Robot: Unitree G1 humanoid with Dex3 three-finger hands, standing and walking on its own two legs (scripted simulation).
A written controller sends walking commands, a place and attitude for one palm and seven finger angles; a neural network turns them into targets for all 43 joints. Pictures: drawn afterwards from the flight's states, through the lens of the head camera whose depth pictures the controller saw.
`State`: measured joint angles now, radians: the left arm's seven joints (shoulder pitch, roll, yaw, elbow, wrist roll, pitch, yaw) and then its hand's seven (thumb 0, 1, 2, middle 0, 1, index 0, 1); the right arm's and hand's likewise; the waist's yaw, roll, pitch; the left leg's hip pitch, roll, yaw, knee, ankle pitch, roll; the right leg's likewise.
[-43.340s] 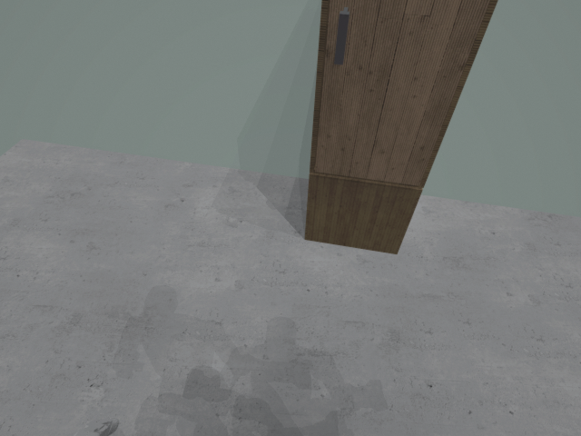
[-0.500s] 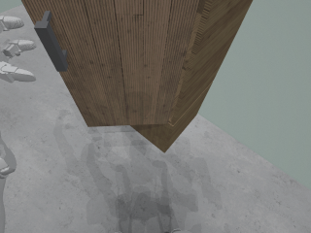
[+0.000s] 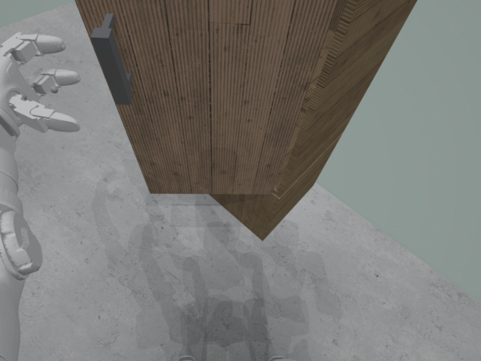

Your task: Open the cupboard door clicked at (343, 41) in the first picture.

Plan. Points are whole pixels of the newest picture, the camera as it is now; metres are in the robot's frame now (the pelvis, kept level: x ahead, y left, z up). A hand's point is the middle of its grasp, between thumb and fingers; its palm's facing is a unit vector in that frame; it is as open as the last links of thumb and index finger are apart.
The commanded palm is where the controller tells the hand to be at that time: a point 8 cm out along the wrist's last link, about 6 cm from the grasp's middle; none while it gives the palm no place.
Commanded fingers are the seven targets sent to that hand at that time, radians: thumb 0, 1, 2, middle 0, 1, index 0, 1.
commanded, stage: move the hooked fingers beside the handle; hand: left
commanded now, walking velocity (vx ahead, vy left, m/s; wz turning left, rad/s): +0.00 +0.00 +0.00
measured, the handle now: (117, 61) +0.55 +0.17 +0.16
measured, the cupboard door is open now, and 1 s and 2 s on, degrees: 44 44 44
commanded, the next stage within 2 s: slide the fingers in behind the handle in 0.74 s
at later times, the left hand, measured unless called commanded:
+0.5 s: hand (55, 74) +0.50 +0.25 +0.17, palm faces -0.05 -1.00 +0.01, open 14.0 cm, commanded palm +0.48 +0.29 +0.15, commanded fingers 0.00 -0.50 0.30 -0.30 -1.20 -0.30 -1.20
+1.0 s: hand (52, 89) +0.49 +0.25 +0.16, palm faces -0.03 -1.00 -0.01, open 14.0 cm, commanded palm +0.48 +0.29 +0.15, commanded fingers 0.00 -0.50 0.30 -0.30 -1.20 -0.30 -1.20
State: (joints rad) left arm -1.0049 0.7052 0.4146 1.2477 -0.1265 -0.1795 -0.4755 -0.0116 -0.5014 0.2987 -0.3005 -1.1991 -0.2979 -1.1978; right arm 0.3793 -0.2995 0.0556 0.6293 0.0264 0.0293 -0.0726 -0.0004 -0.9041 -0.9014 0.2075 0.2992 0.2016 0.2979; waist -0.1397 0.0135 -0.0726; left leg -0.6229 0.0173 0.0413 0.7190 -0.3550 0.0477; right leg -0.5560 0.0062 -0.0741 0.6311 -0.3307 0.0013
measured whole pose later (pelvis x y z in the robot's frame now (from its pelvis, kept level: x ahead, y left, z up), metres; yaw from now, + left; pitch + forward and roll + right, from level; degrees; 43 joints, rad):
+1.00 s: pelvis +0.00 -0.01 +0.00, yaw +0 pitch +15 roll -3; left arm -0.99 0.74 0.41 1.24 -0.14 -0.17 -0.50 -0.01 -0.50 0.30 -0.30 -1.20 -0.30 -1.20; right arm 0.39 -0.31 0.06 0.62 0.04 0.04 -0.07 0.00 -0.90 -0.90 0.21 0.30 0.20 0.30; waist -0.13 0.02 -0.08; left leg -0.63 0.03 0.03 0.73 -0.36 0.03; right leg -0.56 0.02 -0.08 0.64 -0.34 -0.01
